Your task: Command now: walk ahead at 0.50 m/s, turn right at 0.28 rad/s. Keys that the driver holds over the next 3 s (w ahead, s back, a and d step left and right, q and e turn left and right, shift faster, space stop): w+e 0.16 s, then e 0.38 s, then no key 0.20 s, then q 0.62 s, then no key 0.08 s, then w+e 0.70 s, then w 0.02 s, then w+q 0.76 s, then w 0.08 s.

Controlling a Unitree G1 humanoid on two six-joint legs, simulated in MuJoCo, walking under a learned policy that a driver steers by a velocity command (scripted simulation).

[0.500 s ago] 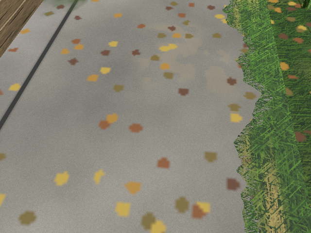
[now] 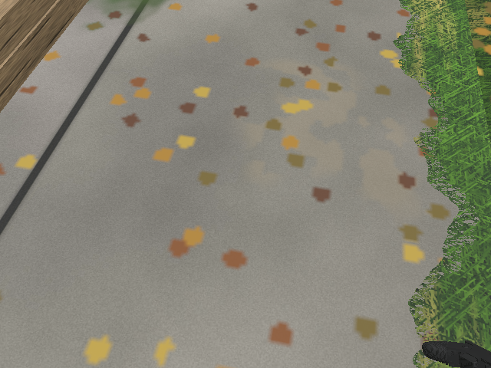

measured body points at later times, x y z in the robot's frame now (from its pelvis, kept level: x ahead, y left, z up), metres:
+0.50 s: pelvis +0.22 -0.04 -0.01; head +0.27 -0.06 +0.44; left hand +0.47 +0.18 -0.09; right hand +0.25 -0.34 -0.13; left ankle +0.12 +0.12 -0.64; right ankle +0.31 -0.14 -0.73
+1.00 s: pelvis +0.31 -0.02 +0.00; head +0.33 -0.01 +0.45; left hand +0.54 +0.17 -0.11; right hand +0.33 -0.30 -0.11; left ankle +0.37 +0.10 -0.73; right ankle +0.31 -0.14 -0.73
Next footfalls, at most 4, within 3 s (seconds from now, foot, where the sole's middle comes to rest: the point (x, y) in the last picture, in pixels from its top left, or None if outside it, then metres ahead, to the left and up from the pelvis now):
0.42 right None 0.35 -0.15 -0.77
0.84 left None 0.40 0.09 -0.77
1.40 left None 0.37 0.12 -0.77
2.04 right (332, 320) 0.61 -0.19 -0.77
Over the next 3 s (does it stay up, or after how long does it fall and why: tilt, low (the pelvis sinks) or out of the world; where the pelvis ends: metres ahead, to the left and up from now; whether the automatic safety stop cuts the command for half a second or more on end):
stays up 1.04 -0.23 0.01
